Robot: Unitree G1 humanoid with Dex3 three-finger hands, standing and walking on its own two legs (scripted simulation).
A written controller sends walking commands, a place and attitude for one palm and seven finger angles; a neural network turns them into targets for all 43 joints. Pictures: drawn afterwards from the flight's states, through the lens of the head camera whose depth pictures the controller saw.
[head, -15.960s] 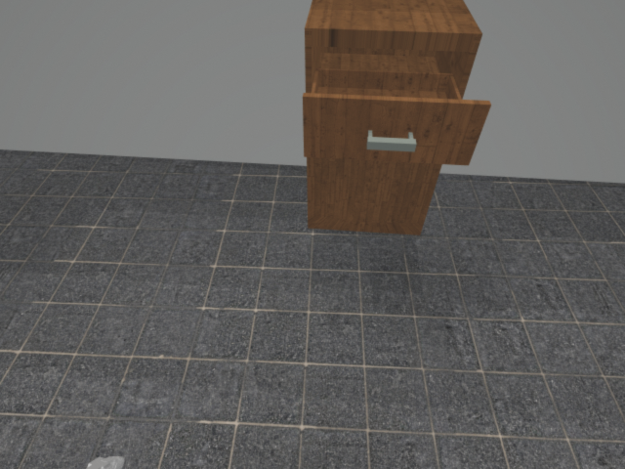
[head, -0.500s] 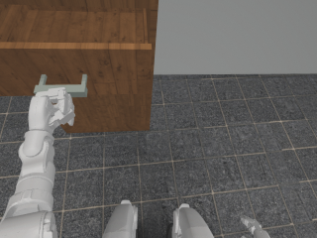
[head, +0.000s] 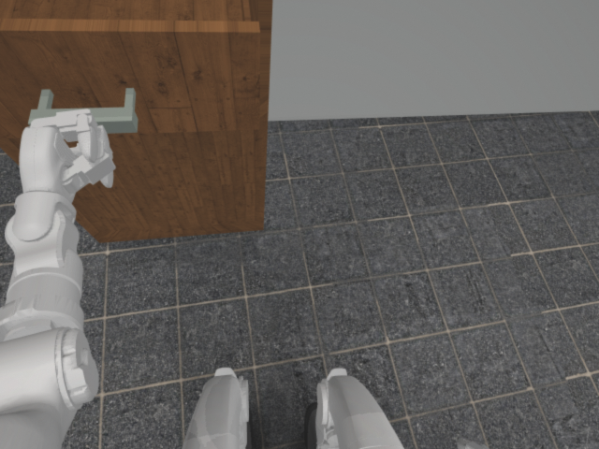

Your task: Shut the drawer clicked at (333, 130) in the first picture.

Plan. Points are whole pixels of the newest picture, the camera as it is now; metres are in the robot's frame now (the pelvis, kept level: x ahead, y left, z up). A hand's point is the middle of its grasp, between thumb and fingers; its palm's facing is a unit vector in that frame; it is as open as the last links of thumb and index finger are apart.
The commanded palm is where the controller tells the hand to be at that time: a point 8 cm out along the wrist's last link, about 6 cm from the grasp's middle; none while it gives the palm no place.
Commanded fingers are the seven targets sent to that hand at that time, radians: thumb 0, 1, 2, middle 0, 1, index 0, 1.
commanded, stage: push the drawer shut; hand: left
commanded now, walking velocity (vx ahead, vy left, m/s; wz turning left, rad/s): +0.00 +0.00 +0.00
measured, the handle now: (87, 108) +0.55 +0.27 +0.04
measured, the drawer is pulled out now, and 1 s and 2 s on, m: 0.09 0.00 0.00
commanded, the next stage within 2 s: pull the fist back off the drawer in 1.10 s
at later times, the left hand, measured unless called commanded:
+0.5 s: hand (110, 117) +0.53 +0.24 +0.05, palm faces +0.10 -0.99 -0.03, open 3.3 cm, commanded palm +0.53 +0.26 +0.05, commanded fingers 0.00 0.90 0.90 -1.40 -1.60 -1.40 -1.60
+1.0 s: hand (102, 98) +0.56 +0.25 +0.04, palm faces +0.10 -0.99 -0.04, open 3.2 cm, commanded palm +0.59 +0.25 +0.05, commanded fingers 0.00 0.90 0.90 -1.40 -1.60 -1.40 -1.60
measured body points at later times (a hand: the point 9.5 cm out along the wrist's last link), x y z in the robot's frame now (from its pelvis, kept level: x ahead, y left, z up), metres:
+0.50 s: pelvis +0.00 +0.00 -0.01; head +0.17 +0.04 +0.40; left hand +0.52 +0.29 +0.05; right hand +0.01 -0.27 -0.11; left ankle +0.04 +0.09 -0.62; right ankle +0.03 -0.12 -0.62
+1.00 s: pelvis -0.01 +0.00 -0.03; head +0.19 +0.06 +0.37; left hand +0.55 +0.31 +0.05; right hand -0.03 -0.26 -0.11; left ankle +0.04 +0.09 -0.62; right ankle +0.03 -0.12 -0.62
